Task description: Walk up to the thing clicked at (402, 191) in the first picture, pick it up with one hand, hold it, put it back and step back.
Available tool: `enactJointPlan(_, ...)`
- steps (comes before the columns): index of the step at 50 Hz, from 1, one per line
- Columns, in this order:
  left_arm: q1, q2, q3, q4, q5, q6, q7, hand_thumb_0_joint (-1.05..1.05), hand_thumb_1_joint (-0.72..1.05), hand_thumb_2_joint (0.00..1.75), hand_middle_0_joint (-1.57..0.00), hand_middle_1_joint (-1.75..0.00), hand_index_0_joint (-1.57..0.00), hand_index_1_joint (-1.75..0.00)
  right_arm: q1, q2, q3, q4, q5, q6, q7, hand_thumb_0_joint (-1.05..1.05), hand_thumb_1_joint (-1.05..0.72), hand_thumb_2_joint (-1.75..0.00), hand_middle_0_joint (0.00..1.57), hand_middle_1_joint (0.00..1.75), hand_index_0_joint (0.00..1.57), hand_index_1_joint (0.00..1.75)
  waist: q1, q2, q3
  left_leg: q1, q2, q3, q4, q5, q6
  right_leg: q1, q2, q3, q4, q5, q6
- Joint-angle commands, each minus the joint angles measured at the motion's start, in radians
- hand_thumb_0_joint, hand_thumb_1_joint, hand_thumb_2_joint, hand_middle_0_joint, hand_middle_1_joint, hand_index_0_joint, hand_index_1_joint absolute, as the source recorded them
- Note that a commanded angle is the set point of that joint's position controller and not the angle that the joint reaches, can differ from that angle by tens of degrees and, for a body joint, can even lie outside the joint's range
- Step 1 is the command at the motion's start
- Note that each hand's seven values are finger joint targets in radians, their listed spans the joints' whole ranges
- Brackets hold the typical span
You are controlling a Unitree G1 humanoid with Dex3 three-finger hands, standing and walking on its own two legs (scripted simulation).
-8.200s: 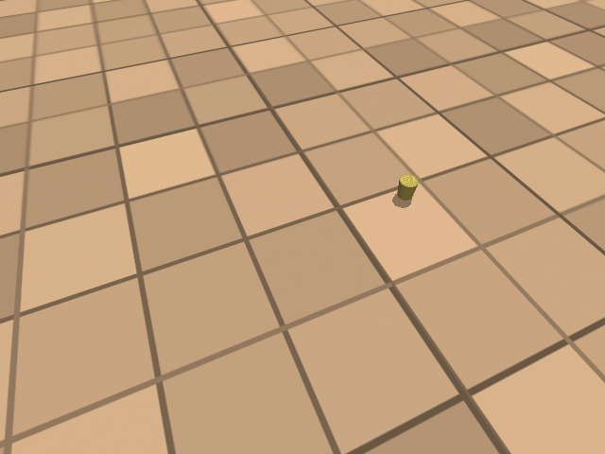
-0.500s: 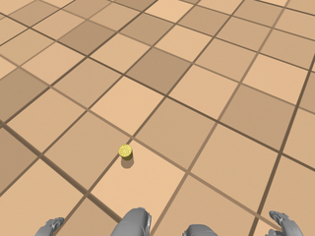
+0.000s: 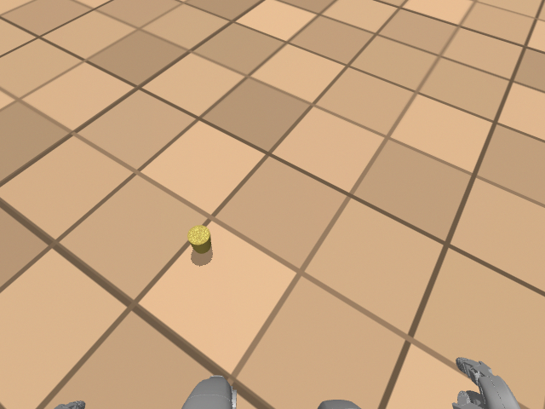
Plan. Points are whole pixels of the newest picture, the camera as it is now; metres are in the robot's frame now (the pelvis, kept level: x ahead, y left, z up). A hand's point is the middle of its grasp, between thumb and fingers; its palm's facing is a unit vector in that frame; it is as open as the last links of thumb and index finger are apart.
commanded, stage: walk up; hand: left
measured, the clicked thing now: (200, 240) +0.70 +0.30 -0.71
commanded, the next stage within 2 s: stand in 1.20 s
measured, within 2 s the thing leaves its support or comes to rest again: neither
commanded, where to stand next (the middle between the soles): +0.33 +0.03 m, yaw +4 degrees
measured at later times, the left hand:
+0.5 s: hand out of the picture +0.02 +0.27 -0.13, palm faces +0.09 -0.91 -0.41, open 7.4 cm
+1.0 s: hand out of the picture +0.02 +0.29 -0.13, palm faces +0.09 -0.92 -0.37, open 7.4 cm
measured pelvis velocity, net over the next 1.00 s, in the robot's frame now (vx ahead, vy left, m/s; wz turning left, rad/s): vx -0.03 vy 0.02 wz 0.07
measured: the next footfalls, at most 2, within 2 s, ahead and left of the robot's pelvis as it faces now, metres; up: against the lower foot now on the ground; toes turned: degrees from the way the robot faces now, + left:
right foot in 0.02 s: +0.00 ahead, -0.12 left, +0.00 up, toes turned +4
left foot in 0.32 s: +0.01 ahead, +0.14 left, +0.00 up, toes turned +3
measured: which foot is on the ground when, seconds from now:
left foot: down 0.00-0.04, up 0.06-0.30, down 0.32-1.00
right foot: up 0.00-0.00, down 0.02-1.00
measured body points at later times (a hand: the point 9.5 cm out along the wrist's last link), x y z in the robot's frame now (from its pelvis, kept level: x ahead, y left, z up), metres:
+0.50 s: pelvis -0.04 -0.01 +0.01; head -0.03 -0.02 +0.46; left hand +0.02 +0.32 -0.10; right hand +0.05 -0.30 -0.12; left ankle -0.04 +0.12 -0.72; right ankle -0.04 -0.13 -0.72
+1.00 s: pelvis -0.03 +0.02 +0.02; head -0.02 +0.02 +0.47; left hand +0.02 +0.34 -0.11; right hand +0.10 -0.26 -0.11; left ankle -0.03 +0.14 -0.72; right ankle -0.04 -0.12 -0.72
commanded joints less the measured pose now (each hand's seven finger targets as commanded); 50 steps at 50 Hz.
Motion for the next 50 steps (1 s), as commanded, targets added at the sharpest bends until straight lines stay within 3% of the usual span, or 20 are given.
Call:
enactJointPlan(1, 0.129, 0.208, 0.069, 0.011, 0.028, -0.074, 0.026, 0.00, 0.90, 0.90, -0.20, -0.30, -0.20, -0.30, 0.008, -0.188, -0.047, -0.062, 0.013, 0.011, 0.000, 0.00, -0.90, -0.90, 0.20, 0.30, 0.20, 0.30, 0.015, 0.019, -0.162, -0.103, 0.009, -0.085, 0.100, -0.120, 0.090, 0.186, -0.063, 0.117, -0.422, 0.083, -0.051)
enactJointPlan(2, 0.061, 0.311, 0.087, -0.036, 0.032, -0.081, 0.028, 0.00, 0.90, 0.90, -0.20, -0.30, -0.20, -0.30, -0.017, -0.133, -0.032, -0.088, 0.025, 0.007, -0.003, 0.00, -0.90, -0.90, 0.20, 0.30, 0.20, 0.30, 0.020, -0.170, -0.122, -0.197, -0.122, -0.106, 0.181, -0.322, 0.020, 0.033, -0.304, 0.452, -0.499, -0.051, -0.150)
enactJointPlan(3, -0.006, 0.365, 0.089, -0.056, 0.034, -0.080, 0.029, 0.00, 0.90, 0.90, -0.20, -0.30, -0.20, -0.30, -0.070, -0.210, -0.059, -0.068, 0.025, 0.009, -0.015, 0.00, -0.90, -0.90, 0.20, 0.30, 0.20, 0.30, 0.047, -0.164, -0.071, -0.096, -0.089, -0.199, 0.332, -0.355, -0.001, -0.165, -0.416, 0.555, -0.511, -0.025, -0.275)
enactJointPlan(6, -0.093, 0.242, 0.061, -0.052, 0.023, -0.097, 0.039, 0.00, 0.90, 0.90, -0.20, -0.30, -0.20, -0.30, 0.025, -0.194, -0.050, 0.009, 0.046, -0.002, -0.013, 0.00, -0.90, -0.90, 0.20, 0.30, 0.20, 0.30, -0.035, -0.090, -0.042, -0.110, -0.116, -0.180, 0.375, -0.223, 0.005, -0.045, -0.251, 0.213, -0.369, 0.385, -0.177)
enactJointPlan(12, 0.008, 0.245, 0.061, -0.030, 0.021, -0.103, 0.039, 0.00, 0.90, 0.90, -0.20, -0.30, -0.20, -0.30, -0.010, -0.181, -0.048, 0.021, 0.018, -0.016, 0.015, 0.00, -0.90, -0.90, 0.20, 0.30, 0.20, 0.30, 0.037, -0.171, -0.080, -0.039, -0.076, -0.064, 0.084, -0.261, -0.003, 0.090, -0.259, 0.178, -0.346, 0.378, -0.189)
enactJointPlan(16, -0.032, 0.197, 0.025, -0.039, -0.002, -0.087, 0.034, 0.00, 0.90, 0.90, -0.20, -0.30, -0.20, -0.30, 0.101, -0.177, -0.066, 0.077, 0.011, -0.040, 0.014, 0.00, -0.90, -0.90, 0.20, 0.30, 0.20, 0.30, -0.033, -0.120, -0.166, 0.280, -0.078, -0.057, -0.280, 0.019, 0.046, 0.014, -0.197, 0.075, -0.157, 0.567, -0.102)
enactJointPlan(17, -0.034, 0.139, 0.009, -0.045, -0.013, -0.087, 0.032, 0.00, 0.90, 0.90, -0.20, -0.30, -0.20, -0.30, 0.108, -0.239, -0.081, 0.078, 0.000, -0.049, 0.011, 0.00, -0.90, -0.90, 0.20, 0.30, 0.20, 0.30, -0.030, 0.075, -0.214, 0.353, 0.092, -0.328, -0.281, 0.123, 0.114, -0.105, -0.080, -0.014, -0.015, 0.429, -0.034)
enactJointPlan(18, -0.059, 0.149, 0.018, -0.022, -0.026, -0.081, 0.040, 0.00, 0.90, 0.90, -0.20, -0.30, -0.20, -0.30, 0.059, -0.284, -0.081, 0.065, 0.014, -0.046, 0.014, 0.00, -0.90, -0.90, 0.20, 0.30, 0.20, 0.30, -0.010, 0.130, -0.183, 0.203, 0.198, -0.429, -0.302, -0.008, 0.225, -0.061, -0.004, -0.095, -0.003, -0.017, -0.021)
enactJointPlan(19, -0.070, 0.176, 0.019, -0.014, -0.017, -0.080, 0.040, 0.00, 0.90, 0.90, -0.20, -0.30, -0.20, -0.30, 0.046, -0.283, -0.086, 0.067, 0.014, -0.047, 0.020, 0.00, -0.90, -0.90, 0.20, 0.30, 0.20, 0.30, -0.021, 0.137, -0.158, 0.145, 0.212, -0.433, -0.325, -0.087, 0.262, -0.042, -0.021, -0.059, 0.060, -0.107, -0.029)
enactJointPlan(24, 0.039, 0.170, 0.023, 0.065, -0.004, -0.117, 0.038, 0.00, 0.90, 0.90, -0.20, -0.30, -0.20, -0.30, -0.070, -0.178, -0.037, 0.056, 0.029, -0.028, 0.022, 0.00, -0.90, -0.90, 0.20, 0.30, 0.20, 0.30, 0.053, 0.114, -0.131, 0.015, 0.033, -0.175, -0.121, 0.093, 0.082, 0.202, -0.055, -0.009, -0.378, 0.225, -0.050)
enactJointPlan(25, 0.061, 0.231, 0.036, 0.076, 0.010, -0.125, 0.045, 0.00, 0.90, 0.90, -0.20, -0.30, -0.20, -0.30, -0.060, -0.147, -0.030, 0.046, 0.037, -0.024, 0.023, 0.00, -0.90, -0.90, 0.20, 0.30, 0.20, 0.30, 0.051, -0.008, -0.140, -0.072, -0.058, -0.131, 0.017, 0.031, 0.032, 0.229, -0.188, 0.218, -0.449, 0.201, -0.100)
enactJointPlan(26, 0.015, 0.289, 0.044, 0.065, 0.011, -0.127, 0.043, 0.00, 0.90, 0.90, -0.20, -0.30, -0.20, -0.30, -0.025, -0.144, -0.035, 0.059, 0.034, -0.017, 0.016, 0.00, -0.90, -0.90, 0.20, 0.30, 0.20, 0.30, 0.035, -0.076, -0.112, -0.061, -0.117, -0.109, 0.104, -0.258, 0.025, 0.129, -0.347, 0.361, -0.496, 0.113, -0.204)
enactJointPlan(28, -0.081, 0.259, 0.041, 0.025, 0.013, -0.133, 0.042, 0.00, 0.90, 0.90, -0.20, -0.30, -0.20, -0.30, 0.011, -0.183, -0.046, 0.083, 0.030, -0.020, 0.018, 0.00, -0.90, -0.90, 0.20, 0.30, 0.20, 0.30, 0.003, -0.048, -0.058, -0.039, -0.056, -0.138, 0.198, -0.313, 0.011, 0.052, -0.396, 0.345, -0.474, 0.228, -0.271)
enactJointPlan(33, -0.136, 0.224, 0.019, 0.036, 0.003, -0.121, 0.033, 0.00, 0.90, 0.90, -0.20, -0.30, -0.20, -0.30, 0.070, -0.147, -0.048, 0.125, 0.020, -0.044, 0.027, 0.00, -0.90, -0.90, 0.20, 0.30, 0.20, 0.30, -0.045, -0.132, -0.118, 0.203, -0.076, -0.014, -0.178, -0.037, 0.021, -0.005, -0.217, 0.043, -0.319, 0.471, -0.122)
enactJointPlan(34, -0.126, 0.193, 0.009, 0.036, -0.003, -0.114, 0.030, 0.00, 0.90, 0.90, -0.20, -0.30, -0.20, -0.30, 0.072, -0.160, -0.056, 0.129, 0.011, -0.046, 0.025, 0.00, -0.90, -0.90, 0.20, 0.30, 0.20, 0.30, -0.049, -0.086, -0.135, 0.276, -0.062, -0.052, -0.236, 0.073, 0.030, -0.040, -0.174, 0.001, -0.256, 0.469, -0.078)
enactJointPlan(35, -0.117, 0.154, -0.003, 0.030, -0.011, -0.109, 0.029, 0.00, 0.90, 0.90, -0.20, -0.30, -0.20, -0.30, 0.071, -0.193, -0.064, 0.125, 0.003, -0.053, 0.020, 0.00, -0.90, -0.90, 0.20, 0.30, 0.20, 0.30, -0.044, 0.015, -0.171, 0.323, 0.057, -0.198, -0.278, 0.193, 0.065, -0.074, -0.100, -0.060, -0.149, 0.438, -0.034)
enactJointPlan(36, -0.104, 0.125, -0.007, 0.042, -0.023, -0.100, 0.028, 0.00, 0.90, 0.90, -0.20, -0.30, -0.20, -0.30, 0.008, -0.232, -0.065, 0.107, 0.009, -0.055, 0.018, 0.00, -0.90, -0.90, 0.20, 0.30, 0.20, 0.30, -0.012, 0.097, -0.169, 0.236, 0.182, -0.367, -0.332, 0.079, 0.148, -0.075, -0.018, -0.104, -0.115, 0.145, -0.002)
enactJointPlan(37, -0.102, 0.161, 0.003, 0.060, -0.019, -0.091, 0.032, 0.00, 0.90, 0.90, -0.20, -0.30, -0.20, -0.30, -0.015, -0.259, -0.066, 0.105, 0.018, -0.055, 0.020, 0.00, -0.90, -0.90, 0.20, 0.30, 0.20, 0.30, -0.015, 0.112, -0.157, 0.148, 0.217, -0.378, -0.332, 0.008, 0.215, -0.002, -0.023, -0.075, -0.082, -0.040, -0.012)
enactJointPlan(43, -0.046, 0.181, -0.003, 0.132, -0.012, -0.116, 0.032, 0.00, 0.90, 0.90, -0.20, -0.30, -0.20, -0.30, -0.100, -0.174, -0.027, 0.116, 0.036, -0.046, 0.015, 0.00, -0.90, -0.90, 0.20, 0.30, 0.20, 0.30, 0.016, 0.120, -0.193, 0.161, 0.056, -0.143, -0.207, 0.218, 0.067, 0.153, -0.087, 0.003, -0.341, 0.387, -0.040)
enactJointPlan(50, -0.118, 0.179, -0.018, 0.150, -0.013, -0.109, 0.028, 0.00, 0.90, 0.90, -0.20, -0.30, -0.20, -0.30, -0.109, -0.175, -0.025, 0.165, 0.034, -0.044, 0.014, 0.00, -0.90, -0.90, 0.20, 0.30, 0.20, 0.30, -0.006, 0.033, -0.177, 0.212, 0.046, -0.117, -0.247, 0.197, 0.059, 0.147, -0.108, 0.002, -0.374, 0.440, -0.039)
